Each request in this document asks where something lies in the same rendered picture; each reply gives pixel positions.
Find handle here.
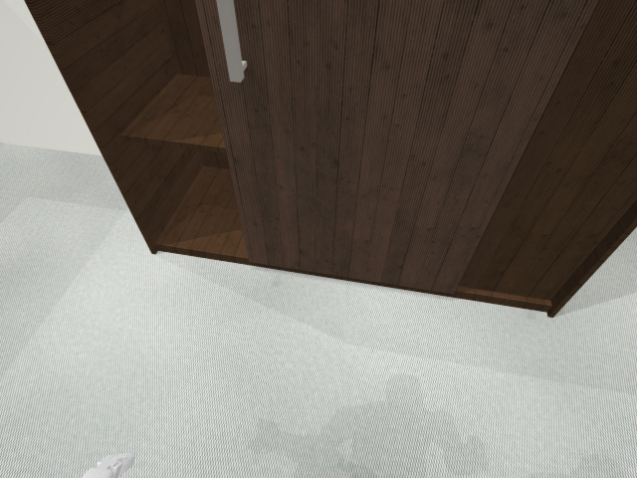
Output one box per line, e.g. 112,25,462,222
216,0,247,83

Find wardrobe door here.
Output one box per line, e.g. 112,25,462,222
195,0,598,294
458,0,637,300

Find robot left hand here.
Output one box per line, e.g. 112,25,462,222
82,453,135,478

